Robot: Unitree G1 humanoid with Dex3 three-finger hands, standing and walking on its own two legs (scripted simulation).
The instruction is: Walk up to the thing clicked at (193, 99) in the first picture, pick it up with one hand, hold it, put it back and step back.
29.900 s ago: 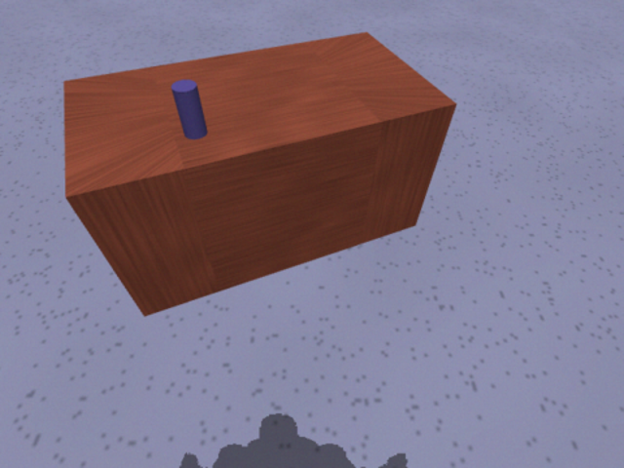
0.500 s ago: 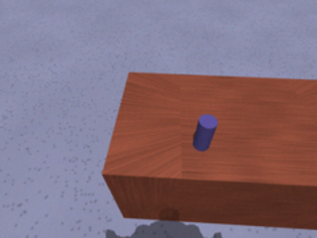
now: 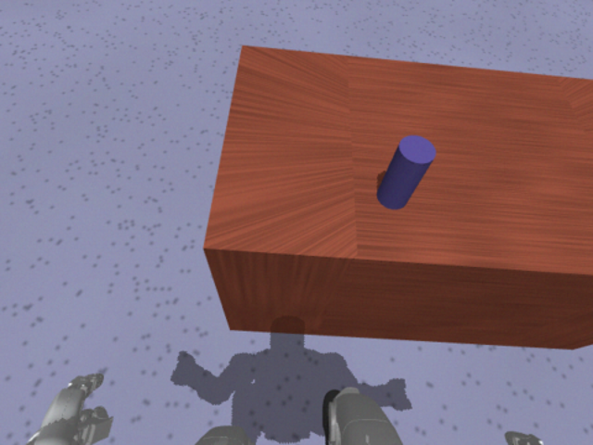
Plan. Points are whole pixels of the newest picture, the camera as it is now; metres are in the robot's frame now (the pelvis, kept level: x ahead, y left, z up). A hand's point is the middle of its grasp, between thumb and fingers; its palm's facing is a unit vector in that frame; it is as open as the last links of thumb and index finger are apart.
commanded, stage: step back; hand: right
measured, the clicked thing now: (403, 175) +0.56 -0.21 -0.08
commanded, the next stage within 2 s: none
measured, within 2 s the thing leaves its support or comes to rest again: neither
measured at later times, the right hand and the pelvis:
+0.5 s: hand out of the picture +0.01 -0.25 -0.14, palm faces +0.09 +0.93 -0.37, open 7.4 cm; pelvis -0.08 +0.02 +0.01, yaw -5 degrees
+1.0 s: hand out of the picture -0.13 -0.24 -0.11, palm faces +0.00 +0.89 -0.46, open 7.4 cm; pelvis -0.20 +0.03 +0.02, yaw -4 degrees
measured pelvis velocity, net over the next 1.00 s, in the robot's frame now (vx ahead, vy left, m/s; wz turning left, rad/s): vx -0.20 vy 0.03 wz -0.07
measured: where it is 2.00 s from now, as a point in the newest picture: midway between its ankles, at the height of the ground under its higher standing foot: outside the picture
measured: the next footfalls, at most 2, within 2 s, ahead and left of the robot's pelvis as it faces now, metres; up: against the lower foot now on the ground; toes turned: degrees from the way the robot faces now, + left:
right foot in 0.42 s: -0.04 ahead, -0.09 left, +0.00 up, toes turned -2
left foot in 0.80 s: -0.13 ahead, +0.15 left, +0.00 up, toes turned -4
